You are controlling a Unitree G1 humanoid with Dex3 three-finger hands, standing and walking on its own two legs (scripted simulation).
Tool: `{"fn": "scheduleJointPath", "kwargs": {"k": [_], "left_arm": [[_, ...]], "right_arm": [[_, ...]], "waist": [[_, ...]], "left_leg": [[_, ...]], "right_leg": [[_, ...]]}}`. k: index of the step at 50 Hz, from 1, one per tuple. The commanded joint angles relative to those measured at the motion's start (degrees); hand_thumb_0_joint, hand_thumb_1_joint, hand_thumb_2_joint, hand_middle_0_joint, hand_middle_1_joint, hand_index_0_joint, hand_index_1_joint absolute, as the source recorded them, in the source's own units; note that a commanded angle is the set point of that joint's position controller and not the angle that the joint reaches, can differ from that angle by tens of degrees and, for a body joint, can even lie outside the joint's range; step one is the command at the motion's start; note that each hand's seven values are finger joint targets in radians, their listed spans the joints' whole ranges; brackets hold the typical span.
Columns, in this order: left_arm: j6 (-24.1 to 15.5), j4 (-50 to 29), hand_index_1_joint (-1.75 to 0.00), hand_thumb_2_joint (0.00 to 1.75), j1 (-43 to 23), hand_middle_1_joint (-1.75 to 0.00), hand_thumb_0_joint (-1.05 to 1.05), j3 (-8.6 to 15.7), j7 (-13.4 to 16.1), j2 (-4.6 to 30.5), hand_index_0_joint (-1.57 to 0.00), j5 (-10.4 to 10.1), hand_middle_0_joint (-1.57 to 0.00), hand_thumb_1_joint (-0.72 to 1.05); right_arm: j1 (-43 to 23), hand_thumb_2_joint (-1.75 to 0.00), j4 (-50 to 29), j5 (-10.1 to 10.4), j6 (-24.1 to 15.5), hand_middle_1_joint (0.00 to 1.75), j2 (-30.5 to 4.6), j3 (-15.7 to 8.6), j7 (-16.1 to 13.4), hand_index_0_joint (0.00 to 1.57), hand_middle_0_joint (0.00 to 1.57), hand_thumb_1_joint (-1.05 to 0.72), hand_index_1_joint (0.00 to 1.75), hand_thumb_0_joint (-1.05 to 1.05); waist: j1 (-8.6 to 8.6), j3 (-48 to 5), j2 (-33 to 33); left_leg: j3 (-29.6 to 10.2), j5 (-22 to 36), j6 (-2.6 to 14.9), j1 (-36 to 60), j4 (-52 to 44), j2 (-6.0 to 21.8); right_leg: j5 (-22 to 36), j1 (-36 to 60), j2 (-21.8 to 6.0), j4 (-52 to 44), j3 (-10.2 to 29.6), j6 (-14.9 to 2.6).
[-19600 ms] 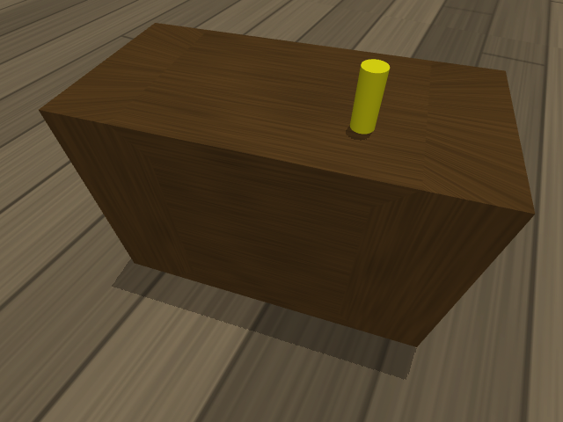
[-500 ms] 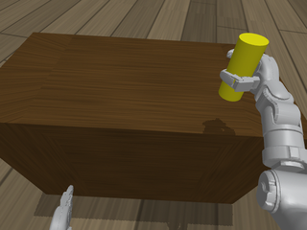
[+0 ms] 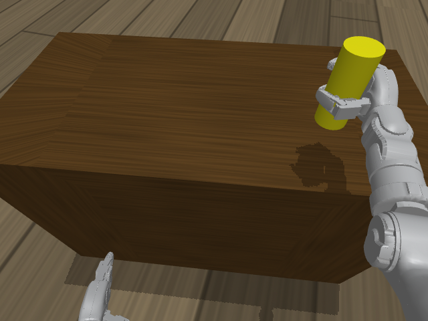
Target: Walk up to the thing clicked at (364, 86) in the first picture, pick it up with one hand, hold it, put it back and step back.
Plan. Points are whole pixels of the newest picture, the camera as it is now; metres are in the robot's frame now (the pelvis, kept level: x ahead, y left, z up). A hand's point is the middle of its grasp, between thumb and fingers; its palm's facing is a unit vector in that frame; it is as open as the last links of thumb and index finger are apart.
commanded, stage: crouch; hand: right
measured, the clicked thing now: (344, 87) +0.49 -0.17 +0.18
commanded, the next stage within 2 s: lower in 0.48 s
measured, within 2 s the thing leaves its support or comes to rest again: rests again in 1.70 s
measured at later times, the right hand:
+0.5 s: hand (329, 90) +0.51 -0.15 +0.15, palm faces +0.04 +1.00 -0.01, open 8.4 cm
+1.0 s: hand (317, 103) +0.53 -0.15 +0.10, palm faces +0.05 +1.00 +0.01, open 8.4 cm
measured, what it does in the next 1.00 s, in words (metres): stands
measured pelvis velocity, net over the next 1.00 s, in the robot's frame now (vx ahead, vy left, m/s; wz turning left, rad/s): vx -0.01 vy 0.00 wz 0.01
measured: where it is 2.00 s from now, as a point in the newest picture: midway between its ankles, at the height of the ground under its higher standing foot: outside the picture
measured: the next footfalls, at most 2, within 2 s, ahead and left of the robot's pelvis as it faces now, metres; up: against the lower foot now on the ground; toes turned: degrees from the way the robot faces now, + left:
none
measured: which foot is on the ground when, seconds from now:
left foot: down 0.00-1.00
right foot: down 0.00-1.00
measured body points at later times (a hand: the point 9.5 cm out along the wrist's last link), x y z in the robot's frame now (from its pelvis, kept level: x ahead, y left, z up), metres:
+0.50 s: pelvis +0.01 +0.00 -0.01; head +0.08 +0.00 +0.44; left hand +0.15 +0.26 -0.08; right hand +0.51 -0.21 +0.15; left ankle +0.01 +0.13 -0.73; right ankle +0.00 -0.12 -0.73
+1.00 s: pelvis -0.01 +0.00 -0.03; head +0.09 -0.01 +0.41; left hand +0.13 +0.26 -0.08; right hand +0.52 -0.20 +0.10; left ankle +0.01 +0.13 -0.73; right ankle +0.00 -0.12 -0.73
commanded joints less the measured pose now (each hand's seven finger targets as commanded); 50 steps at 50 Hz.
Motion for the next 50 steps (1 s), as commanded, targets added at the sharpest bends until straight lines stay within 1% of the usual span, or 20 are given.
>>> {"fn": "scheduleJointPath", "kwargs": {"k": [1,2,4,8,11,16,18,20,22,23,26,29,32,34,39,41,44,46,49,50], "left_arm": [[-2.30,-10.68,-0.02,0.03,-3.29,-0.03,0.00,4.11,0.82,8.70,-0.05,-0.18,-0.04,-0.54],[-2.26,-13.50,-0.02,0.03,-4.85,-0.03,0.00,5.68,1.05,10.58,-0.05,-0.24,-0.04,-0.53],[-1.46,-9.62,-0.02,0.03,0.07,-0.03,0.00,2.96,0.62,6.96,-0.05,-0.25,-0.04,-0.53],[-0.82,-13.01,-0.02,0.03,-1.94,-0.03,0.00,4.43,0.58,9.00,-0.05,-0.39,-0.03,-0.53],[-0.16,-11.60,-0.01,0.02,0.76,-0.03,0.00,4.19,0.00,7.87,-0.05,-0.30,-0.03,-0.52],[0.41,-12.32,-0.01,0.02,-0.63,-0.03,0.00,3.35,-0.77,7.32,-0.05,-0.19,-0.03,-0.52],[0.24,-14.03,-0.02,0.03,-1.87,-0.03,0.00,5.35,-0.48,9.15,-0.04,-0.28,-0.03,-0.53],[0.83,-8.59,-0.02,0.03,2.68,-0.03,0.00,5.61,-0.58,8.71,-0.04,-0.11,-0.03,-0.53],[0.41,-15.24,-0.02,0.03,-2.72,-0.03,0.00,6.96,-0.47,11.28,-0.04,-0.19,-0.03,-0.53],[0.37,-15.91,-0.02,0.04,-3.42,-0.03,0.00,6.22,-0.32,10.73,-0.04,-0.09,-0.03,-0.54],[1.15,-10.27,-0.02,0.03,2.97,-0.03,0.00,3.84,-0.80,7.26,-0.04,-0.12,-0.03,-0.53],[0.76,-15.97,-0.02,0.03,-3.29,-0.03,0.00,5.17,-0.60,9.97,-0.04,0.18,-0.03,-0.53],[1.38,-11.79,-0.02,0.03,1.77,-0.03,0.00,6.16,-0.90,9.94,-0.05,0.23,-0.04,-0.53],[0.95,-17.40,-0.03,0.03,-3.20,-0.03,0.00,5.81,-0.94,10.51,-0.04,0.32,-0.04,-0.53],[1.02,-19.06,-0.02,0.03,-0.89,-0.03,0.00,3.34,-1.51,7.99,-0.04,0.82,-0.04,-0.53],[1.14,-21.89,-0.03,0.04,-0.87,-0.03,0.00,5.47,-1.07,10.47,-0.04,1.15,-0.04,-0.53],[1.94,-17.31,-0.02,0.03,3.47,-0.03,0.00,3.60,-1.72,7.55,-0.05,1.52,-0.04,-0.53],[1.13,-23.49,-0.03,0.03,-2.17,-0.03,0.00,4.02,-1.51,9.22,-0.04,1.66,-0.04,-0.53],[1.64,-19.99,-0.03,0.03,2.23,-0.04,0.00,3.72,-1.61,8.64,-0.05,2.18,-0.04,-0.53],[1.47,-22.47,-0.02,0.03,0.20,-0.03,0.00,3.31,-1.64,8.56,-0.05,2.14,-0.04,-0.53]], "right_arm": [[-31.84,-1.29,-13.32,1.08,-5.23,1.42,-11.49,-1.09,0.21,1.35,1.32,-0.27,1.42,0.00],[-33.48,-1.27,-15.88,1.02,-5.82,1.40,-13.64,-1.94,0.11,1.34,1.31,-0.28,1.40,0.00],[-30.50,-1.26,-10.87,0.93,-5.60,1.39,-11.29,-1.43,0.04,1.33,1.31,-0.28,1.39,0.00],[-30.94,-1.26,-12.17,0.80,-6.49,1.39,-13.74,-3.26,0.14,1.34,1.32,-0.31,1.39,0.00],[-29.60,-1.28,-10.12,0.45,-6.63,1.42,-10.32,-1.34,-0.03,1.36,1.33,-0.28,1.42,0.00],[-32.72,-1.26,-12.28,0.13,-7.81,1.40,-12.40,-2.44,-0.28,1.35,1.32,-0.28,1.40,0.00],[-34.38,-1.27,-12.57,-0.11,-8.26,1.41,-12.73,-2.25,-0.59,1.36,1.33,-0.29,1.41,0.00],[-30.58,-1.26,-6.30,-0.18,-7.90,1.41,-10.54,-1.61,-0.34,1.35,1.33,-0.27,1.41,0.00],[-36.17,-1.27,-12.37,-0.38,-8.95,1.41,-15.47,-3.91,-0.74,1.36,1.34,-0.30,1.41,0.00],[-37.18,-1.29,-12.39,-0.60,-9.07,1.43,-15.16,-3.53,-0.72,1.37,1.35,-0.29,1.43,0.00],[-31.24,-1.28,-3.84,-0.55,-8.40,1.43,-10.37,-2.08,-0.47,1.38,1.36,-0.30,1.43,0.00],[-39.92,-1.30,-9.85,-1.32,-9.94,1.45,-16.71,-4.06,-0.98,1.39,1.37,-0.31,1.45,0.00],[-30.46,-1.31,1.36,-1.46,-8.99,1.46,-12.90,-3.58,-0.53,1.39,1.37,-0.30,1.46,0.00],[-33.96,-1.31,-0.27,-1.83,-10.12,1.45,-15.30,-4.83,-0.57,1.39,1.36,-0.28,1.45,0.00],[-36.31,-1.31,0.83,-2.36,-12.36,1.46,-15.61,-5.17,0.04,1.39,1.37,-0.28,1.46,0.00],[-40.79,-1.30,-2.81,-3.16,-13.65,1.45,-19.50,-6.04,-0.25,1.39,1.37,-0.29,1.45,0.00],[-38.32,-1.29,1.43,-3.56,-13.52,1.43,-17.54,-5.53,-0.67,1.38,1.36,-0.32,1.43,0.00],[-40.86,-1.28,-0.35,-3.74,-14.31,1.43,-19.40,-6.18,-1.22,1.38,1.36,-0.33,1.43,0.00],[-39.79,-1.29,2.49,-4.08,-14.80,1.43,-19.08,-5.92,-1.33,1.38,1.35,-0.32,1.43,0.00],[-40.88,-1.28,1.81,-4.21,-15.11,1.43,-19.61,-6.49,-1.50,1.38,1.35,-0.32,1.43,0.00]], "waist": [[0.45,-26.67,-2.41],[0.55,-29.05,-1.40],[0.43,-24.15,-0.23],[0.42,-27.65,-0.67],[1.30,-24.05,-1.31],[0.77,-26.26,-2.71],[1.20,-28.82,-2.46],[2.52,-24.67,-2.52],[2.02,-31.35,-1.80],[2.15,-32.05,-2.47],[2.94,-24.01,-1.14],[2.24,-31.18,-3.25],[4.24,-23.26,-0.94],[4.32,-27.14,-0.77],[5.22,-29.06,-1.40],[5.94,-34.56,-3.15],[5.78,-27.21,-6.06],[6.02,-33.33,-6.68],[7.02,-29.93,-6.58],[6.88,-32.91,-6.96]], "left_leg": [[2.62,18.20,0.80,6.61,-1.91,-1.26],[2.69,19.03,0.68,8.09,-1.84,-1.19],[2.50,19.42,0.60,8.07,-1.75,-1.05],[1.91,22.40,0.39,9.77,-0.77,-0.59],[2.08,21.64,0.63,6.74,-0.87,-0.96],[1.77,21.75,0.80,7.18,0.33,-0.88],[1.96,22.29,0.77,7.08,0.86,-1.00],[1.78,22.28,0.94,4.84,1.22,-1.03],[1.59,23.70,0.75,7.46,1.88,-0.89],[1.64,23.83,0.71,7.13,2.07,-0.81],[1.97,20.26,0.89,3.55,1.74,-1.10],[1.61,21.14,0.89,4.94,2.76,-0.93],[1.95,19.62,1.05,1.60,3.02,-1.28],[2.07,19.40,0.99,1.59,3.69,-1.39],[1.69,18.92,0.98,0.24,5.68,-1.31],[1.48,20.09,0.97,1.21,6.62,-1.24],[1.46,14.86,1.29,-4.59,7.18,-1.45],[1.67,14.75,1.45,-4.28,8.11,-1.66],[2.00,13.65,1.53,-6.37,9.08,-1.78],[1.94,14.04,1.53,-5.82,9.67,-1.83]], "right_leg": [[20.49,16.66,0.22,-1.71,0.99,-0.47],[20.65,17.22,0.21,-1.56,0.95,-0.59],[19.23,13.33,0.71,-1.51,0.50,-0.88],[20.72,13.62,1.07,-0.95,0.04,-1.11],[21.78,14.00,0.77,-0.59,0.20,-0.86],[21.75,12.44,0.69,0.36,0.13,-0.77],[22.90,14.06,0.44,1.27,0.28,-0.74],[22.42,11.90,0.57,1.75,0.23,-0.73],[23.07,12.91,0.54,2.41,0.37,-0.90],[23.20,13.71,0.53,2.88,0.26,-0.87],[19.04,9.06,0.62,2.25,0.41,-1.02],[20.48,11.21,0.49,3.43,0.32,-0.89],[18.66,6.51,0.55,3.54,0.68,-0.92],[19.08,7.17,0.20,4.46,0.92,-0.92],[17.14,4.21,0.49,6.81,1.02,-1.21],[17.86,5.99,0.55,8.08,0.98,-1.11],[12.87,1.38,0.77,8.63,1.03,-1.14],[13.92,3.54,0.22,9.39,1.48,-0.83],[12.37,-0.47,0.26,10.80,1.67,-0.89],[13.00,0.17,0.20,11.12,1.79,-0.82]]}}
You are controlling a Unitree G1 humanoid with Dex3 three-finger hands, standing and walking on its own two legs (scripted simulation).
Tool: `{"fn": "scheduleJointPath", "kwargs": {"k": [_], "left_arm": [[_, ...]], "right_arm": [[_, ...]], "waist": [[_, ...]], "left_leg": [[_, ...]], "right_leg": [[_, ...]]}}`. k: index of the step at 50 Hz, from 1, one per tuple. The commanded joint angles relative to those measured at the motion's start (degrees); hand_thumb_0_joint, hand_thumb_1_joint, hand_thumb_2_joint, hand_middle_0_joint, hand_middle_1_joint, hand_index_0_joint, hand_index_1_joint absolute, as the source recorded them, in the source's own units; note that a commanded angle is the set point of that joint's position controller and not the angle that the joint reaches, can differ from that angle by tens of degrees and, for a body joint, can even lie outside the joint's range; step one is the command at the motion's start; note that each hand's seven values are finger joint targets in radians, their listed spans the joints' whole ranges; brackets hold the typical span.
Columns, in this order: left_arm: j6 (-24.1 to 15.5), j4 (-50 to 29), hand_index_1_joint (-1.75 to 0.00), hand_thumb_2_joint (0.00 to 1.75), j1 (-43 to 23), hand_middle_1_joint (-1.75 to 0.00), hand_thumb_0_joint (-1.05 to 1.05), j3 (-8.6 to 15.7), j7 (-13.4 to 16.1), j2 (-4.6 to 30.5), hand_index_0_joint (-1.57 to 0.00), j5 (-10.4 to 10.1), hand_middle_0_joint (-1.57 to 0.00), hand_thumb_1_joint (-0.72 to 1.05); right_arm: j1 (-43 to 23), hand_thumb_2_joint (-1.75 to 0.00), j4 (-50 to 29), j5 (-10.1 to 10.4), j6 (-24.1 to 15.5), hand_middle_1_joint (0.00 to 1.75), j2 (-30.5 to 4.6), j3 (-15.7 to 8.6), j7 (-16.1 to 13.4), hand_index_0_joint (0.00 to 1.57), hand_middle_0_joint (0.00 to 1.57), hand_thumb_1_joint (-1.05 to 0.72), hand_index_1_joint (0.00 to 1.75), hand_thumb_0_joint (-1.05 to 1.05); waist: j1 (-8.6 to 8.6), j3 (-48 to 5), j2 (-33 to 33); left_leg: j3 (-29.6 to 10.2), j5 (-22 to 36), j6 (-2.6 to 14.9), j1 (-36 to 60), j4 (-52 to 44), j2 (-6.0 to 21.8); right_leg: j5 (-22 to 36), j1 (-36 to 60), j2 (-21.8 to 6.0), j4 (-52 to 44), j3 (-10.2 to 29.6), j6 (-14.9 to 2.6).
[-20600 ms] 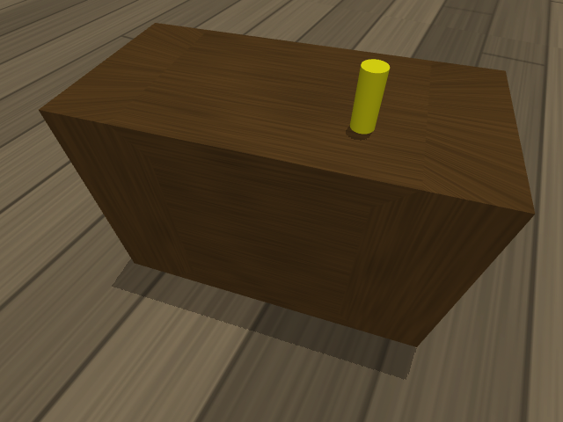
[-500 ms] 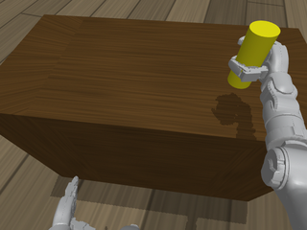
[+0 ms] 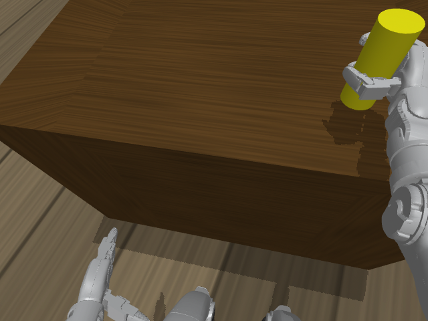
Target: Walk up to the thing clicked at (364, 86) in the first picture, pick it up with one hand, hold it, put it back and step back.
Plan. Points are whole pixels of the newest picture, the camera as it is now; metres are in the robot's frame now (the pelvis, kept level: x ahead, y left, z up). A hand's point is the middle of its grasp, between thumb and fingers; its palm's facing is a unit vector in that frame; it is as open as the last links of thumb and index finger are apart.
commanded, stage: lower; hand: right
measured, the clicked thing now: (375, 65) +0.54 -0.16 +0.14
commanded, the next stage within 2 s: loosen in 0.78 s
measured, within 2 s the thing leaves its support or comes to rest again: rests again in 0.70 s
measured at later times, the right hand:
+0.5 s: hand (363, 77) +0.56 -0.16 +0.10, palm faces +0.07 +1.00 -0.01, open 8.4 cm
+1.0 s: hand (362, 79) +0.57 -0.16 +0.09, palm faces +0.07 +1.00 +0.00, open 8.5 cm
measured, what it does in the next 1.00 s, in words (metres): stands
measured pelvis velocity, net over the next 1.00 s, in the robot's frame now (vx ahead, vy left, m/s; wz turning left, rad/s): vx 0.00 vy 0.00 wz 0.00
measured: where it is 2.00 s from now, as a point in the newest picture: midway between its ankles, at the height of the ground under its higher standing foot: outside the picture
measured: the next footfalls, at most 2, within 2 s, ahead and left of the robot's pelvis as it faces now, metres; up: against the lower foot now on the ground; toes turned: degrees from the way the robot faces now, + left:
none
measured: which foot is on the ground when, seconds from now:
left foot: down 0.00-1.00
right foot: down 0.00-1.00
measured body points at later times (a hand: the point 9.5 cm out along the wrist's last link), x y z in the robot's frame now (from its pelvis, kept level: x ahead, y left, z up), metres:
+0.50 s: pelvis +0.00 +0.00 -0.02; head +0.12 -0.02 +0.41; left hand +0.14 +0.26 -0.05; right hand +0.55 -0.21 +0.10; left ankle +0.02 +0.13 -0.70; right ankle +0.01 -0.12 -0.70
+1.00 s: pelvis +0.00 +0.00 -0.03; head +0.13 -0.02 +0.40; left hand +0.15 +0.26 -0.05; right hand +0.56 -0.22 +0.09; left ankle +0.02 +0.13 -0.70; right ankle +0.01 -0.12 -0.70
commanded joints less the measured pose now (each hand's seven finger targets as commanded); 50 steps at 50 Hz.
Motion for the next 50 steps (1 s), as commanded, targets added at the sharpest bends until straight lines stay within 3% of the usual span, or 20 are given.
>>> {"fn": "scheduleJointPath", "kwargs": {"k": [1,2,4,5,8,10,13,16,19,23,27,28,29,31,34,39,42,43,48,50], "left_arm": [[-3.16,-15.06,-0.03,0.03,-3.28,-0.03,0.00,3.59,0.80,8.09,-0.04,0.21,-0.04,-0.53],[-3.23,-16.96,-0.03,0.03,-4.01,-0.04,0.00,4.55,1.10,9.05,-0.04,0.22,-0.04,-0.53],[-2.20,-8.89,-0.03,0.03,3.97,-0.04,0.00,3.80,0.93,8.00,-0.04,0.27,-0.04,-0.53],[-2.08,-8.68,-0.03,0.03,4.04,-0.04,0.00,3.22,0.71,7.28,-0.04,0.10,-0.04,-0.53],[-2.45,-15.14,-0.03,0.03,-1.90,-0.03,0.00,4.29,1.04,9.22,-0.04,0.46,-0.04,-0.54],[-1.95,-11.02,-0.02,0.02,2.02,-0.03,0.00,2.90,0.59,7.41,-0.05,0.65,-0.03,-0.52],[-2.37,-17.25,-0.03,0.03,-1.22,-0.03,0.00,2.61,0.41,7.43,-0.04,0.74,-0.04,-0.53],[-1.44,-12.27,-0.02,0.03,4.35,-0.03,0.00,4.10,0.42,8.35,-0.05,0.94,-0.04,-0.52],[-1.97,-18.35,-0.02,0.03,1.10,-0.03,0.00,5.03,0.35,9.42,-0.04,1.01,-0.04,-0.53],[-1.60,-17.64,-0.03,0.03,2.60,-0.03,0.00,4.87,0.15,8.90,-0.04,0.92,-0.04,-0.53],[-1.38,-16.45,-0.03,0.04,2.08,-0.03,0.00,4.45,0.32,8.64,-0.04,0.62,-0.04,-0.54],[-1.44,-17.49,-0.03,0.03,1.16,-0.03,0.00,4.14,0.31,8.44,-0.04,0.59,-0.04,-0.54],[-1.68,-19.78,-0.03,0.04,-0.12,-0.03,0.00,4.51,0.42,8.59,-0.04,0.56,-0.04,-0.54],[-1.39,-17.20,-0.02,0.03,2.72,-0.03,0.00,4.18,0.37,8.48,-0.04,0.79,-0.03,-0.54],[-1.30,-20.93,-0.02,0.03,1.01,-0.03,0.00,4.47,0.12,9.18,-0.04,0.93,-0.04,-0.54],[-0.77,-21.05,-0.02,0.03,4.04,-0.03,0.00,4.76,-0.06,8.68,-0.04,0.72,-0.03,-0.54],[-0.57,-21.94,-0.02,0.03,3.52,-0.03,0.00,5.00,-0.06,9.02,-0.04,0.80,-0.03,-0.54],[-0.49,-21.37,-0.02,0.03,4.12,-0.03,0.00,3.72,-0.28,7.81,-0.04,0.79,-0.03,-0.54],[-0.29,-22.65,-0.02,0.02,4.10,-0.04,0.00,4.80,-0.33,8.95,-0.06,1.15,-0.04,-0.51],[-0.01,-21.90,-0.02,0.02,4.89,-0.04,0.00,4.54,-0.39,8.81,-0.06,1.00,-0.04,-0.51]], "right_arm": [[-36.56,-1.30,-18.29,0.23,-5.67,1.44,-15.83,-1.74,-0.33,1.39,1.37,-0.32,1.44,0.00],[-38.03,-1.29,-19.03,0.13,-5.78,1.43,-15.79,-1.45,-0.42,1.38,1.36,-0.31,1.43,0.00],[-29.87,-1.29,-9.92,0.19,-4.57,1.44,-12.67,-0.70,-0.20,1.39,1.37,-0.33,1.44,0.00],[-29.17,-1.31,-9.50,0.16,-4.45,1.46,-14.12,-1.74,-0.20,1.41,1.38,-0.33,1.46,0.00],[-34.03,-1.33,-11.14,-0.83,-4.79,1.48,-15.88,-1.88,-0.90,1.41,1.38,-0.30,1.48,0.00],[-29.99,-1.33,-4.48,-1.01,-4.76,1.47,-12.62,-0.62,-0.92,1.40,1.38,-0.29,1.47,0.00],[-35.08,-1.30,-10.88,-1.57,-6.06,1.44,-16.60,-2.16,-1.07,1.38,1.36,-0.30,1.44,0.00],[-30.48,-1.29,-6.93,-1.63,-5.54,1.43,-15.99,-1.98,-0.99,1.37,1.35,-0.29,1.43,0.00],[-33.92,-1.31,-11.27,-1.49,-6.13,1.46,-16.22,-1.87,-0.94,1.39,1.37,-0.29,1.46,0.00],[-34.04,-1.31,-13.02,-1.09,-6.22,1.46,-15.25,-1.49,-0.54,1.40,1.37,-0.29,1.46,0.00],[-30.63,-1.30,-8.79,-0.90,-5.79,1.45,-15.63,-2.12,-0.66,1.39,1.36,-0.28,1.45,0.00],[-35.24,-1.29,-14.95,-1.02,-6.41,1.44,-17.73,-2.89,-0.78,1.38,1.36,-0.29,1.44,0.00],[-33.08,-1.29,-10.81,-1.19,-6.26,1.44,-17.00,-2.70,-0.83,1.38,1.36,-0.28,1.44,0.00],[-27.95,-1.26,-5.75,-1.49,-5.78,1.43,-15.14,-2.10,-0.59,1.40,1.38,-0.28,1.43,0.00],[-31.59,-1.27,-9.99,-1.85,-6.74,1.43,-17.77,-3.18,-0.70,1.39,1.37,-0.27,1.43,0.00],[-30.74,-1.24,-10.84,-1.65,-7.25,1.41,-18.32,-3.84,0.05,1.38,1.36,-0.26,1.41,0.00],[-30.98,-1.22,-10.07,-1.99,-7.04,1.40,-17.80,-3.35,0.06,1.38,1.36,-0.23,1.40,0.00],[-28.37,-1.20,-4.99,-2.28,-6.49,1.38,-15.41,-2.18,0.05,1.37,1.36,-0.24,1.38,0.00],[-31.34,-0.91,-8.54,-3.01,-6.96,1.11,-17.18,-2.50,0.11,1.28,1.28,-0.04,1.11,0.00],[-29.29,-0.75,-6.09,-2.75,-6.26,0.99,-16.21,-2.08,0.11,1.22,1.22,0.06,1.00,0.00]], "waist": [[0.34,-37.97,-8.96],[1.10,-40.72,-8.56],[2.27,-30.76,-6.65],[1.73,-30.07,-6.90],[2.09,-34.28,-6.40],[2.60,-26.63,-5.56],[2.14,-35.26,-8.14],[2.78,-29.57,-9.31],[3.57,-36.61,-10.56],[3.87,-37.69,-13.28],[3.89,-31.52,-9.33],[3.06,-35.54,-11.42],[3.92,-34.93,-10.26],[4.50,-30.48,-8.53],[3.84,-35.12,-9.98],[4.77,-36.52,-9.15],[5.28,-34.73,-8.55],[5.45,-30.98,-6.98],[5.63,-34.88,-11.59],[5.55,-32.09,-11.37]], "left_leg": [[1.36,18.70,1.44,12.97,-1.80,-0.60],[1.49,19.64,1.31,14.29,-1.32,-0.61],[1.92,18.28,1.36,10.66,-1.39,-0.89],[1.69,17.81,1.29,10.60,-1.54,-0.82],[2.23,17.33,1.39,9.59,-0.46,-1.20],[2.77,14.38,1.65,5.21,-0.12,-1.42],[2.05,16.65,1.62,9.47,0.87,-1.15],[2.70,15.16,1.82,5.01,1.47,-1.46],[3.02,17.31,1.93,5.08,2.46,-1.63],[3.25,19.34,2.11,4.15,3.41,-1.76],[3.06,17.29,1.85,5.89,2.78,-1.49],[2.48,17.75,1.78,7.07,2.94,-1.33],[2.60,16.81,1.65,7.16,2.77,-1.38],[2.82,16.31,1.72,4.81,2.93,-1.65],[2.81,18.02,1.82,5.61,3.95,-1.69],[1.51,22.70,1.14,10.45,4.88,-0.94],[1.25,20.99,0.93,9.27,4.60,-0.95],[1.32,19.43,0.85,7.86,4.52,-1.00],[2.09,18.41,1.68,3.88,5.49,-1.52],[2.89,16.34,1.87,1.79,5.36,-1.78]], "right_leg": [[18.60,19.79,1.12,-1.75,1.01,-0.79],[18.68,20.44,1.05,-1.09,1.04,-0.95],[16.05,14.76,1.27,-0.77,1.14,-1.13],[15.48,13.47,1.42,-0.66,1.13,-1.23],[16.37,15.72,0.80,-0.18,1.60,-1.07],[14.28,12.02,0.70,-0.15,1.93,-0.99],[15.46,13.32,0.88,0.99,1.51,-1.09],[15.41,12.56,0.75,1.36,1.86,-0.76],[20.41,17.21,0.20,2.55,2.47,-0.53],[25.86,19.22,-0.06,3.76,2.74,-0.14],[17.06,11.24,0.53,3.16,2.14,-0.75],[16.93,12.39,0.68,3.36,1.90,-0.82],[15.60,11.82,0.64,3.45,1.82,-1.00],[15.54,9.83,0.64,3.71,1.91,-0.97],[18.88,12.34,0.50,4.35,2.28,-0.79],[16.91,7.22,1.21,6.21,1.14,-1.35],[14.51,5.89,1.33,6.44,1.03,-1.59],[13.00,3.74,1.39,6.53,0.97,-1.75],[17.45,9.79,0.77,6.99,1.84,-1.09],[17.28,9.98,0.52,6.26,2.27,-0.83]]}}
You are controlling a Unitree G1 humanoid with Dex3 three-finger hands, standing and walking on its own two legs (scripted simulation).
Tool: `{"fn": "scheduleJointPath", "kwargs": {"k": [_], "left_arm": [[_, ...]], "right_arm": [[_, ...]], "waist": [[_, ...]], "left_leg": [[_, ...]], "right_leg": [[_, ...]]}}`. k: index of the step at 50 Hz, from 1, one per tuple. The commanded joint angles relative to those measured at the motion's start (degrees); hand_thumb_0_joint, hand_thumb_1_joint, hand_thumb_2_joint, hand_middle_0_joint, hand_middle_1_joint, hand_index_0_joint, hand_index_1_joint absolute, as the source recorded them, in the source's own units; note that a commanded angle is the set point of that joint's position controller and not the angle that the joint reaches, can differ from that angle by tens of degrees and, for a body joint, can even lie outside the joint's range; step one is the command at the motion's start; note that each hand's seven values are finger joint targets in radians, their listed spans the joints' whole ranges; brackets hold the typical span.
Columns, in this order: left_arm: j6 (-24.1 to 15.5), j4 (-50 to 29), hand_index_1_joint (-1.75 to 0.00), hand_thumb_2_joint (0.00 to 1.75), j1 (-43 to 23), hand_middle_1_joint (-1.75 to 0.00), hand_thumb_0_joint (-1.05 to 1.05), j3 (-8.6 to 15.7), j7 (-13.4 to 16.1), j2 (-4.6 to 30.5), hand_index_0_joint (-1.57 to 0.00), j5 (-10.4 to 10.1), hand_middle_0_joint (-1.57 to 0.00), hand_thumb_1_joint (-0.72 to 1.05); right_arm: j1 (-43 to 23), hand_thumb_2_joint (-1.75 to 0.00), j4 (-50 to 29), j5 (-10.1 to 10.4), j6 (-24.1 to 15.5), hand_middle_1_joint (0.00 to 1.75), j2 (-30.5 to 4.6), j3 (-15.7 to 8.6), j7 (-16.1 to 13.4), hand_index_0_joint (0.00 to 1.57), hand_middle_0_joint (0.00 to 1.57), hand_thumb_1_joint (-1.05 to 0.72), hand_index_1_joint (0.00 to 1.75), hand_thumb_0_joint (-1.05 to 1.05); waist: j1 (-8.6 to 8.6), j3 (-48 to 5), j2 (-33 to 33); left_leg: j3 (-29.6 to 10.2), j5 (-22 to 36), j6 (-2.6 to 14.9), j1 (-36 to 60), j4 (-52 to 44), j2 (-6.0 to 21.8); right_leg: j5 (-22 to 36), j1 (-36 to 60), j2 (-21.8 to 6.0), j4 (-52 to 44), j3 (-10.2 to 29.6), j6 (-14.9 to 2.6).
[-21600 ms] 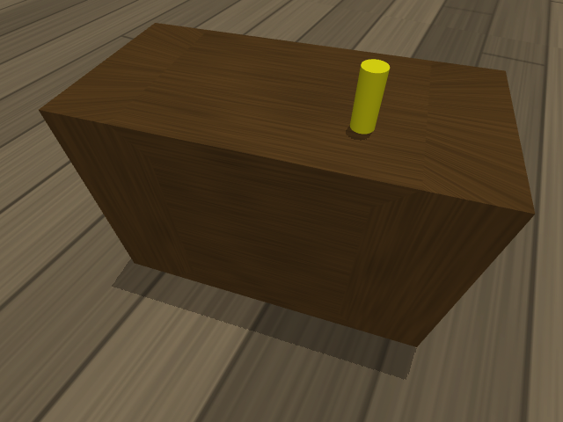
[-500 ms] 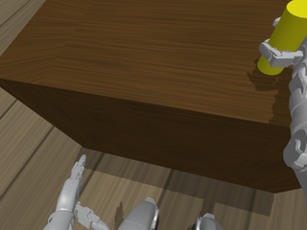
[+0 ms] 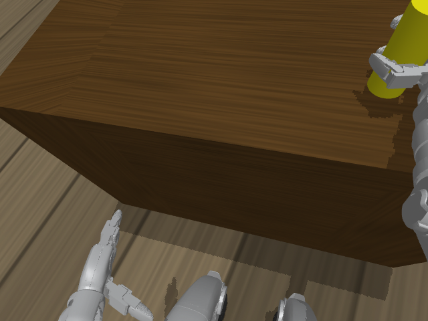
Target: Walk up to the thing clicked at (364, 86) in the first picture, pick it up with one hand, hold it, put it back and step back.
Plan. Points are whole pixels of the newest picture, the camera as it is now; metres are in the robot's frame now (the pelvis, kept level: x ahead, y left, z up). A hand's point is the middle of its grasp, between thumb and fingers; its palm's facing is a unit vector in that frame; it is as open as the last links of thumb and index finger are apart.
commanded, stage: open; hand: right
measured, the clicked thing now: (407, 50) +0.57 -0.17 +0.13
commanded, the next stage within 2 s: withdraw in 0.38 s
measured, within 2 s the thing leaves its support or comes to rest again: neither
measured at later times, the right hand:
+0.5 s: hand (399, 56) +0.57 -0.16 +0.12, palm faces +0.07 +1.00 -0.01, open 14.2 cm
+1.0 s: hand out of the picture +0.56 -0.24 +0.24, palm faces +0.14 +0.99 -0.09, open 17.4 cm
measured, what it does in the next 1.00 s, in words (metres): stands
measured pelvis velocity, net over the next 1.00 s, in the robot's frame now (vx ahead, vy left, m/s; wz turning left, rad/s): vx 0.02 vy -0.01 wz -0.01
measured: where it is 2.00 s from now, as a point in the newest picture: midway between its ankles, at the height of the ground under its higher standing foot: outside the picture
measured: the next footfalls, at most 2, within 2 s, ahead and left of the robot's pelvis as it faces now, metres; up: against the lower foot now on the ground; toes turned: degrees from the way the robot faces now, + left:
none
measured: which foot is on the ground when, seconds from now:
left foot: down 0.00-1.00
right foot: down 0.00-1.00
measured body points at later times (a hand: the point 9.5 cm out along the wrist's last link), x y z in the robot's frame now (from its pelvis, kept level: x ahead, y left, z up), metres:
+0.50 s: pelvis +0.00 -0.01 +0.00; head +0.13 -0.03 +0.43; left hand +0.15 +0.25 -0.02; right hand +0.56 -0.22 +0.12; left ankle +0.03 +0.13 -0.67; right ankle +0.01 -0.12 -0.67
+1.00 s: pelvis +0.02 -0.01 +0.03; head +0.11 -0.01 +0.47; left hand +0.17 +0.25 -0.03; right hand +0.54 -0.29 +0.25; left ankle +0.03 +0.13 -0.67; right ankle +0.01 -0.12 -0.67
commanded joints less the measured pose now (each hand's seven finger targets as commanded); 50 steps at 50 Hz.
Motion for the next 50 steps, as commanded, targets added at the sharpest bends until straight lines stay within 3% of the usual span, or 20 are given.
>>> {"fn": "scheduleJointPath", "kwargs": {"k": [1,5,7,9,13,15,17,18,20,23,25,30,36,40,41,44,45,47,48,50], "left_arm": [[-2.69,-10.50,-0.02,0.02,2.31,-0.04,0.00,5.15,0.81,8.46,-0.06,-0.09,-0.04,-0.51],[-2.58,-11.24,-0.03,0.04,2.37,-0.04,0.00,5.17,0.92,8.24,-0.05,-0.17,-0.04,-0.54],[-2.58,-10.99,-0.04,0.04,2.56,-0.04,0.00,5.34,0.94,8.22,-0.05,-0.25,-0.04,-0.54],[-2.50,-10.99,-0.04,0.05,2.72,-0.04,0.00,5.22,0.94,8.35,-0.04,-0.32,-0.04,-0.55],[-2.54,-10.76,-0.05,0.05,1.34,-0.04,0.00,5.29,1.11,8.13,-0.04,-0.25,-0.05,-0.56],[-2.35,-10.46,-0.05,0.06,1.47,-0.04,0.00,5.24,1.02,8.10,-0.04,-0.26,-0.05,-0.57],[-2.48,-12.14,-0.06,0.06,0.05,-0.04,0.00,5.49,1.23,8.56,-0.03,-0.42,-0.05,-0.57],[-2.36,-11.48,-0.05,0.06,1.38,-0.04,0.00,4.70,1.08,7.97,-0.04,-0.18,-0.05,-0.57],[-2.25,-11.72,-0.06,0.06,1.54,-0.05,0.00,5.13,1.10,7.97,-0.04,-0.34,-0.05,-0.57],[-2.20,-12.14,-0.06,0.06,1.58,-0.04,0.00,5.23,1.11,8.24,-0.04,-0.34,-0.05,-0.56],[-1.98,-11.04,-0.04,0.02,3.07,-0.05,0.00,5.62,1.05,8.37,-0.06,-0.35,-0.05,-0.51],[-1.26,-12.16,-0.03,0.02,2.13,-0.05,0.00,7.30,1.46,10.52,-0.06,-0.53,-0.04,-0.51],[-0.87,-9.89,-0.03,0.03,-1.77,-0.04,0.00,3.45,1.88,8.43,-0.05,-1.73,-0.04,-0.52],[-0.16,-0.50,-0.03,0.03,0.58,-0.04,0.00,2.59,1.82,7.76,-0.05,-2.14,-0.04,-0.53],[-0.46,-0.53,-0.03,0.03,-1.51,-0.04,0.00,3.11,1.85,8.18,-0.05,-2.41,-0.04,-0.53],[-1.52,-1.07,-0.03,0.03,-5.65,-0.04,0.00,2.71,2.35,8.40,-0.05,-2.73,-0.04,-0.54],[-1.86,-1.64,-0.03,0.03,-5.52,-0.04,0.00,4.19,2.72,9.83,-0.05,-3.09,-0.04,-0.54],[-2.07,0.69,-0.08,0.07,-3.22,-0.07,0.00,3.01,3.00,9.41,-0.05,-3.35,-0.07,-0.57],[-1.15,-2.21,-0.05,0.04,-5.78,-0.05,0.00,3.35,2.46,9.71,-0.05,-3.46,-0.06,-0.54],[-0.07,0.74,-0.05,0.03,-1.67,-0.05,0.00,1.67,1.36,7.27,-0.06,-3.70,-0.05,-0.54]], "right_arm": [[-27.02,-0.67,-10.64,0.55,-2.76,0.94,-10.78,0.46,0.01,1.19,1.19,0.13,0.94,0.00],[-29.61,-0.51,-13.69,0.59,-2.40,0.78,-10.62,0.97,-0.04,1.01,1.01,0.31,0.78,0.00],[-28.69,-0.42,-14.40,0.60,-2.27,0.70,-12.43,-0.28,-0.15,0.94,0.94,0.35,0.70,0.00],[-26.28,-0.33,-11.48,0.97,-1.55,0.61,-10.01,0.36,-0.01,0.87,0.87,0.42,0.61,0.00],[-29.18,-0.21,-13.79,0.95,-2.08,0.47,-11.09,-0.29,-0.31,0.71,0.72,0.53,0.47,0.00],[-28.15,-0.19,-12.42,0.93,-2.36,0.41,-10.85,-0.08,-0.53,0.62,0.63,0.53,0.41,0.00],[-29.26,-0.20,-14.34,0.74,-2.50,0.39,-12.48,-0.89,-0.86,0.53,0.53,0.53,0.39,0.00],[-27.36,-0.20,-10.77,0.57,-2.21,0.37,-9.93,0.24,-0.75,0.49,0.49,0.53,0.37,0.00],[-27.18,-0.20,-10.16,0.56,-2.36,0.33,-10.05,0.48,-0.74,0.43,0.43,0.50,0.33,0.00],[-29.20,-0.24,-14.29,0.67,-2.68,0.32,-12.21,-0.36,-0.71,0.34,0.34,0.46,0.32,0.00],[-26.76,-0.28,-11.72,0.81,-2.30,0.33,-11.08,0.10,-0.60,0.33,0.32,0.47,0.33,0.00],[-33.07,-0.15,-21.39,0.70,-2.53,0.18,-19.16,-2.91,-1.42,0.19,0.19,0.51,0.18,0.00],[-32.98,-0.07,-21.87,0.76,0.30,0.11,-23.97,-3.92,-0.05,0.12,0.13,0.56,0.11,0.00],[-28.46,-0.04,-12.81,1.00,4.02,0.07,-20.55,-1.32,2.50,0.08,0.09,0.58,0.07,0.00],[-27.94,-0.04,-12.58,1.01,4.71,0.07,-21.10,-1.53,3.11,0.08,0.08,0.59,0.07,0.00],[-28.46,-0.06,-9.09,2.17,6.91,0.08,-17.40,0.62,6.64,0.08,0.08,0.60,0.08,0.00],[-28.65,-0.06,-8.16,2.37,7.52,0.08,-17.21,0.72,7.71,0.08,0.08,0.61,0.08,0.00],[-26.46,-0.03,-5.22,2.99,8.73,0.05,-17.35,0.30,9.58,0.06,0.05,0.54,0.05,0.00],[-23.32,-0.02,-2.07,-2.12,9.61,0.05,-21.92,1.63,6.16,0.06,0.05,0.58,0.05,0.00],[-26.96,-0.02,-2.90,-1.70,10.03,0.05,-17.59,4.39,4.31,0.06,0.05,0.58,0.05,0.00]], "waist": [[1.62,-29.92,-10.94],[1.60,-31.90,-10.64],[0.79,-33.74,-12.31],[1.47,-31.98,-10.78],[1.10,-33.59,-11.51],[0.93,-30.79,-10.50],[0.95,-33.76,-11.66],[1.60,-31.87,-9.88],[1.97,-30.70,-8.98],[1.57,-34.22,-11.34],[1.70,-31.80,-11.13],[-0.35,-36.75,-13.68],[-2.91,-39.17,-14.45],[-2.96,-29.19,-12.57],[-3.59,-28.35,-11.54],[-2.27,-26.59,-7.64],[-1.42,-27.55,-4.66],[-1.84,-24.18,-2.00],[-4.85,-22.34,-0.98],[-2.84,-20.52,0.06]], "left_leg": [[1.11,19.69,1.34,13.03,-5.15,-0.81],[1.01,18.36,1.23,14.10,-5.44,-0.77],[0.77,20.23,1.27,14.64,-4.98,-0.64],[1.24,21.09,1.35,13.95,-4.46,-0.84],[1.15,22.04,1.45,14.02,-3.96,-0.84],[1.39,20.71,1.48,13.69,-4.41,-0.91],[1.19,20.43,1.45,14.11,-4.50,-0.84],[1.31,20.39,1.41,14.12,-4.52,-1.01],[1.28,19.68,1.26,13.95,-4.91,-0.98],[1.15,20.61,1.31,13.52,-4.55,-0.92],[1.47,20.50,1.44,12.25,-4.44,-1.07],[1.17,21.04,1.52,17.69,-5.70,-0.75],[0.43,24.96,1.37,24.92,-7.86,-0.30],[0.93,23.59,1.45,22.37,-10.86,-0.72],[0.86,22.95,1.32,22.35,-11.23,-0.54],[1.05,23.79,0.94,23.09,-12.46,-0.60],[0.95,25.71,0.46,24.05,-12.84,-0.56],[0.46,27.50,-0.02,25.68,-13.66,-0.23],[-0.07,26.07,-0.36,26.88,-14.51,0.49],[-0.06,25.87,-0.70,26.64,-15.70,0.27]], "right_leg": [[20.83,21.61,1.35,-5.66,0.20,-1.33],[17.88,21.03,1.33,-5.76,0.03,-1.56],[20.42,22.30,1.36,-5.16,-0.19,-1.40],[21.77,21.60,1.26,-5.07,0.21,-1.36],[23.80,22.89,1.04,-4.68,0.31,-1.18],[22.60,21.54,1.20,-5.27,0.45,-1.17],[22.24,23.12,1.05,-5.40,0.47,-1.23],[21.73,21.85,1.15,-5.41,0.35,-1.28],[20.13,20.94,1.24,-5.41,0.28,-1.45],[22.81,23.92,1.09,-4.95,0.46,-1.36],[24.25,24.06,1.03,-5.09,0.63,-1.08],[23.31,26.18,1.51,-6.21,-0.04,-1.11],[25.29,27.84,2.03,-8.51,-1.03,-0.91],[25.54,27.67,1.86,-11.36,-0.86,-0.74],[24.30,26.91,1.79,-11.89,-0.82,-0.98],[24.02,26.87,1.45,-12.84,-0.64,-1.38],[24.37,27.27,1.33,-12.72,-0.48,-1.85],[23.76,24.91,1.74,-13.47,-0.73,-2.23],[22.24,23.33,2.15,-14.60,-1.90,-2.00],[21.12,24.34,2.06,-15.54,-2.07,-2.39]]}}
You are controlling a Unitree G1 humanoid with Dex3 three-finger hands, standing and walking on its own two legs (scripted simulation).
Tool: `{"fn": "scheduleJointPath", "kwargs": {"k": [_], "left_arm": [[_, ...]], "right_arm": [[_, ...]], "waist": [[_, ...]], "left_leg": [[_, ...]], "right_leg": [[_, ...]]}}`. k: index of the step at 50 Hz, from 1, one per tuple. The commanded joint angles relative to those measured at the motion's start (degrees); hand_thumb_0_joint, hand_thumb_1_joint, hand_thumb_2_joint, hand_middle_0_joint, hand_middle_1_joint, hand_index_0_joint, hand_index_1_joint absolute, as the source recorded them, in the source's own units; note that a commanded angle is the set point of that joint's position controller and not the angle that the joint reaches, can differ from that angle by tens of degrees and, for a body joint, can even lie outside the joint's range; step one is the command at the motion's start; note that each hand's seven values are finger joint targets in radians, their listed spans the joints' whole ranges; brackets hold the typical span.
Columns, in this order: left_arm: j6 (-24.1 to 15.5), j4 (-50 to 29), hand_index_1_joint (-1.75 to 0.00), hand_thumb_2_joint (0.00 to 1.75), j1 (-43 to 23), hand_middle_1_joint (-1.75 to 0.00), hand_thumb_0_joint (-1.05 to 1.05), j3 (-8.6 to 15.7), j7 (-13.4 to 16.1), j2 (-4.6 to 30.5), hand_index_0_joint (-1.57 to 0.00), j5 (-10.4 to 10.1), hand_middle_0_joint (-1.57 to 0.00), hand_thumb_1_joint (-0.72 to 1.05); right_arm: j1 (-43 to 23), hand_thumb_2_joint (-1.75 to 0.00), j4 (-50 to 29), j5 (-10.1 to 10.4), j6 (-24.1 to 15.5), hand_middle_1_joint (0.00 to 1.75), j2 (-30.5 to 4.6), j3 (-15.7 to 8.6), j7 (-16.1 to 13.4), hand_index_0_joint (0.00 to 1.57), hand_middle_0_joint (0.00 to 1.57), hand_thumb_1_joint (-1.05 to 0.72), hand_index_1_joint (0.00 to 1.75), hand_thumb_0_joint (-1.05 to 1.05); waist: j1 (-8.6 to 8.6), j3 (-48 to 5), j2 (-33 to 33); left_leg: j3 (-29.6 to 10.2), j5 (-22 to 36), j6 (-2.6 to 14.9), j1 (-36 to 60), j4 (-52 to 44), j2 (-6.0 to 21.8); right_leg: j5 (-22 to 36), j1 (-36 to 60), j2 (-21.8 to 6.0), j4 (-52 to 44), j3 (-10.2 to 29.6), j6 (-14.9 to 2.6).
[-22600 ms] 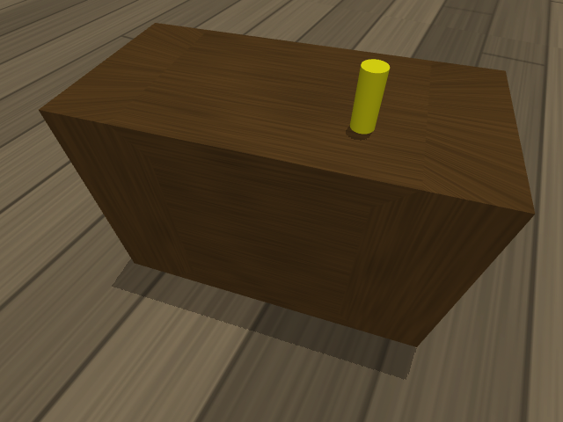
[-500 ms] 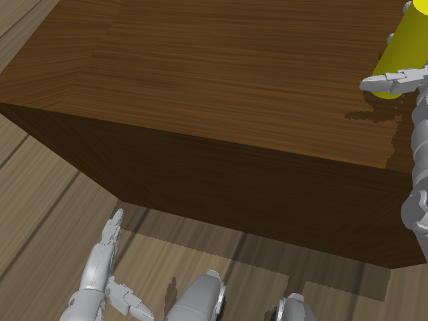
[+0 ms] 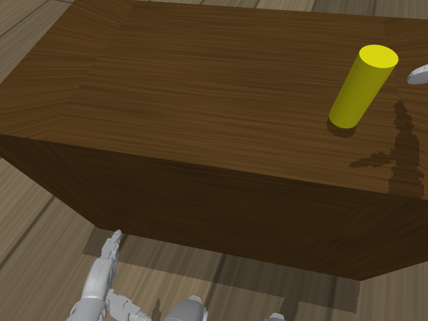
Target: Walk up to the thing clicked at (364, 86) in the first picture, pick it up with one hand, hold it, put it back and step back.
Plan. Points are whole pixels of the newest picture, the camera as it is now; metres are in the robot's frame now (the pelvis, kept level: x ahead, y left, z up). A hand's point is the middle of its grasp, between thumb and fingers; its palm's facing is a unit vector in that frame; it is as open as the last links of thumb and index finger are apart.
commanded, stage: rise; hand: right
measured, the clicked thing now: (358, 90) +0.55 -0.16 +0.10
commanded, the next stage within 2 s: sink last in 0.02 s
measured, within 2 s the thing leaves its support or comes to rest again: neither
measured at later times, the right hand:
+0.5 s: hand out of the picture +0.43 -0.29 +0.17, palm faces +0.30 +0.89 -0.34, open 17.7 cm
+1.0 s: hand out of the picture +0.19 -0.24 +0.19, palm faces +0.41 +0.84 -0.37, open 17.7 cm
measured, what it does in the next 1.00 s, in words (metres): stands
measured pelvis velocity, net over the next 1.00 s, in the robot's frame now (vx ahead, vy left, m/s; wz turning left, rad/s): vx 0.00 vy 0.01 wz -0.05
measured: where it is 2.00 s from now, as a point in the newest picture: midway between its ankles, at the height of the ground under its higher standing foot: outside the picture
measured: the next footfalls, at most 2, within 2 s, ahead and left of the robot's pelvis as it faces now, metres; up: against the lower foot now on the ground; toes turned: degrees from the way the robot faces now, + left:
none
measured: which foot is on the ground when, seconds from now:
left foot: down 0.00-1.00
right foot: down 0.00-1.00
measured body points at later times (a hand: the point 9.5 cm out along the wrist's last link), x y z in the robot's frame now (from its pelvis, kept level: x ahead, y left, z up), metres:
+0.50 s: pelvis +0.03 -0.01 +0.02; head +0.05 -0.01 +0.47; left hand +0.20 +0.25 -0.02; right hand +0.41 -0.34 +0.19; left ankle +0.01 +0.13 -0.69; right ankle -0.01 -0.12 -0.69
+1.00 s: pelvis +0.00 +0.01 +0.03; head -0.01 +0.03 +0.48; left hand +0.18 +0.26 -0.03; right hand +0.16 -0.29 +0.21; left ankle +0.01 +0.13 -0.69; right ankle -0.01 -0.12 -0.69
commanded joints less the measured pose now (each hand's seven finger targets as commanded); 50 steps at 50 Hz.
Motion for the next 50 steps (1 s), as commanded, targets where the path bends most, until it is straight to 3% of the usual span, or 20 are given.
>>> {"fn": "scheduleJointPath", "kwargs": {"k": [1,3,6,9,12,14,16,17,18,20,21,23,25,31,36,37,41,44,49,50], "left_arm": [[-1.92,-6.94,-0.05,0.03,3.49,-0.05,0.00,3.96,-0.51,6.75,-0.06,-0.53,-0.05,-0.54],[-1.30,-8.11,-0.05,0.02,5.17,-0.06,0.00,2.80,-1.49,5.97,-0.06,-0.73,-0.05,-0.53],[0.14,-8.76,-0.03,0.01,8.36,-0.05,0.00,4.75,-2.24,8.57,-0.06,-0.77,-0.05,-0.52],[0.54,-9.28,-0.02,0.03,6.20,-0.04,0.00,8.01,-2.32,11.36,-0.06,-1.40,-0.04,-0.52],[0.31,-14.27,-0.02,0.04,-1.87,-0.04,0.00,9.35,-2.29,12.14,-0.05,-1.77,-0.04,-0.53],[0.31,-9.65,-0.03,0.05,-1.88,-0.03,0.00,7.68,-1.83,9.34,-0.04,-2.03,-0.04,-0.54],[0.51,-5.88,-0.04,0.06,-1.26,-0.04,0.00,6.13,-1.72,6.99,-0.04,-2.10,-0.04,-0.55],[-0.09,-12.14,-0.05,0.07,-6.94,-0.04,0.00,5.11,-1.75,5.89,-0.04,-2.50,-0.05,-0.56],[-0.47,-15.46,-0.05,0.07,-7.19,-0.04,0.00,8.82,-1.28,8.86,-0.04,-2.57,-0.05,-0.56],[-0.05,-11.89,-0.04,0.06,0.60,-0.04,0.00,10.14,-1.07,10.58,-0.04,-2.55,-0.04,-0.55],[0.74,-6.39,-0.04,0.05,8.05,-0.04,0.00,11.01,-1.00,9.56,-0.04,-2.79,-0.04,-0.54],[2.23,-1.89,-0.04,0.06,11.36,-0.04,0.00,12.40,-1.41,8.47,-0.04,-3.65,-0.05,-0.55],[3.71,0.70,-0.05,0.06,11.69,-0.04,0.00,15.49,-1.81,10.30,-0.04,-3.69,-0.05,-0.55],[4.44,-4.76,-0.06,0.07,4.06,-0.05,0.00,15.85,-1.64,10.01,-0.04,-4.02,-0.05,-0.56],[2.88,-9.30,-0.07,0.08,-2.97,-0.04,0.00,13.94,1.93,8.28,-0.03,-3.07,-0.05,-0.58],[2.68,-10.14,-0.07,0.08,-1.34,-0.04,0.00,16.41,2.82,10.28,-0.03,-2.74,-0.05,-0.59],[2.28,-13.69,-0.07,0.07,4.78,-0.04,0.00,12.66,3.31,6.28,-0.03,-2.77,-0.05,-0.58],[2.78,-8.67,-0.06,0.06,8.82,-0.04,0.00,11.96,2.56,3.99,-0.04,-3.40,-0.05,-0.57],[2.22,-6.77,-0.06,0.06,9.26,-0.05,0.00,16.34,1.36,6.49,-0.04,-3.65,-0.05,-0.57],[1.69,-7.26,-0.06,0.07,8.02,-0.05,0.00,15.23,1.33,5.58,-0.04,-3.52,-0.05,-0.57]], "right_arm": [[-20.60,-0.02,-4.26,-1.69,0.07,0.05,-8.45,3.35,-2.21,0.06,0.05,0.58,0.05,0.00],[-20.78,-0.02,-8.72,-2.50,0.41,0.05,-15.17,1.02,-3.58,0.06,0.05,0.56,0.05,0.00],[-26.43,-0.01,-23.42,-3.17,-0.07,0.05,-26.14,-3.76,-5.28,0.06,0.06,0.60,0.05,0.00],[-17.71,-0.03,-22.06,-2.70,0.71,0.05,-23.51,-3.53,-6.98,0.06,0.07,0.59,0.05,0.00],[-15.27,-0.03,-33.24,-2.17,-0.14,0.05,-21.27,-4.11,-8.75,0.06,0.06,0.61,0.05,0.00],[-4.00,-0.03,-26.05,-1.05,0.54,0.05,-9.96,0.76,-9.41,0.06,0.06,0.61,0.05,0.00],[7.32,-0.03,-25.07,-0.06,0.98,0.05,-3.73,2.52,-10.02,0.06,0.06,0.61,0.05,0.00],[6.45,-0.03,-32.65,0.39,0.43,0.05,-3.49,2.99,-10.08,0.06,0.06,0.61,0.05,0.00],[4.07,-0.03,-42.34,0.71,-0.40,0.05,-4.86,2.66,-10.01,0.06,0.06,0.61,0.05,0.00],[13.27,-0.03,-51.00,1.94,-0.17,0.05,-0.98,5.39,-9.63,0.06,0.06,0.61,0.05,0.00],[22.79,-0.03,-58.02,2.92,-0.30,0.05,-2.46,2.80,-9.93,0.06,0.06,0.61,0.05,0.00],[37.83,-0.03,-62.57,4.10,1.15,0.05,-0.94,1.51,-10.12,0.06,0.06,0.61,0.05,0.00],[39.23,-0.03,-73.65,5.28,2.60,0.05,0.57,1.30,-9.61,0.06,0.06,0.61,0.05,0.00],[53.65,-0.04,-103.27,7.29,2.71,0.05,0.23,-4.93,-11.42,0.05,0.06,0.61,0.05,0.00],[68.10,-0.03,-104.07,7.57,1.17,0.05,6.90,-4.33,-14.33,0.05,0.06,0.61,0.05,0.00],[70.01,-0.03,-105.54,7.27,0.67,0.05,7.15,-4.63,-14.73,0.05,0.06,0.61,0.05,0.00],[80.32,-0.03,-106.14,6.99,-0.86,0.05,14.87,0.07,-14.03,0.05,0.05,0.61,0.05,0.00],[86.06,-0.03,-108.45,7.39,-1.70,0.05,13.29,-3.00,-13.36,0.05,0.05,0.61,0.05,0.00],[92.97,-0.03,-117.75,8.53,-3.58,0.05,10.40,-7.64,-12.49,0.05,0.05,0.60,0.05,0.00],[92.45,-0.03,-119.53,8.51,-3.91,0.05,10.15,-8.26,-12.72,0.05,0.05,0.60,0.05,0.00]], "waist": [[2.19,-17.39,2.31],[0.09,-19.39,-0.60],[-2.95,-32.77,-8.23],[-4.29,-32.08,-7.19],[-7.95,-38.47,-11.45],[-7.98,-28.02,-8.80],[-8.80,-21.65,-5.50],[-9.74,-25.48,-5.41],[-9.37,-31.86,-5.61],[-9.90,-27.95,-10.23],[-10.78,-23.44,-9.45],[-11.02,-16.20,-5.10],[-10.20,-14.47,-5.07],[-12.88,-11.19,-2.40],[-13.80,-7.49,3.75],[-13.43,-8.47,3.84],[-12.76,-5.23,8.51],[-15.00,1.33,3.88],[-15.01,3.95,-0.48],[-15.17,4.53,-0.77]], "left_leg": [[0.82,21.64,0.11,12.44,-6.57,-0.24],[0.80,19.23,0.30,13.14,-7.75,0.03],[-0.05,24.76,0.63,19.32,-6.97,0.66],[1.36,26.55,1.27,20.75,-6.55,0.25],[1.88,26.55,2.05,21.68,-6.53,-0.12],[2.73,21.64,2.44,18.16,-8.18,-0.56],[3.24,19.04,2.70,17.54,-9.23,-0.91],[2.92,20.52,2.65,20.02,-9.06,-0.58],[2.87,23.94,2.62,22.30,-8.15,-0.50],[3.42,24.76,2.91,19.79,-7.79,-0.90],[3.82,23.55,2.76,18.67,-8.67,-1.02],[3.76,24.48,2.59,20.45,-9.43,-0.85],[3.55,25.98,2.54,21.35,-9.03,-0.45],[2.65,24.76,1.67,25.96,-9.95,0.82],[1.98,20.75,0.84,27.90,-11.13,1.98],[2.00,20.22,0.95,28.43,-11.04,2.28],[2.27,17.88,0.05,27.52,-12.23,2.69],[2.22,11.09,0.22,25.09,-13.78,2.97],[2.44,7.38,0.65,23.36,-14.26,2.91],[2.68,6.03,0.69,22.68,-14.32,2.70]], "right_leg": [[18.12,12.63,1.61,-7.02,-1.17,-1.85],[18.22,15.59,2.07,-8.10,-1.66,-1.61],[24.11,22.89,2.43,-8.16,-2.58,-0.80],[28.91,25.03,2.23,-8.71,-2.13,0.14],[37.48,31.10,1.33,-8.76,-1.35,1.23],[33.59,28.50,1.08,-9.86,-1.18,1.20],[31.04,25.16,0.48,-11.68,-0.44,1.23],[31.90,26.66,0.72,-11.62,-0.90,0.96],[36.15,30.69,0.55,-10.86,-1.02,1.03],[45.22,34.81,0.17,-10.56,-0.68,1.87],[44.93,35.10,0.14,-10.95,-0.96,1.75],[42.60,31.58,0.40,-12.35,-1.67,1.16],[41.48,30.69,0.67,-13.29,-2.05,1.06],[30.73,29.33,2.10,-15.00,-2.87,-0.02],[23.78,27.56,2.69,-15.49,-2.31,-0.82],[23.24,28.50,2.73,-15.75,-2.36,-0.83],[20.63,28.78,3.09,-16.31,-2.70,-1.48],[15.15,26.01,3.84,-18.16,-3.19,-1.25],[11.23,23.56,4.24,-19.18,-3.56,-1.15],[9.82,23.08,4.04,-19.41,-3.18,-1.18]]}}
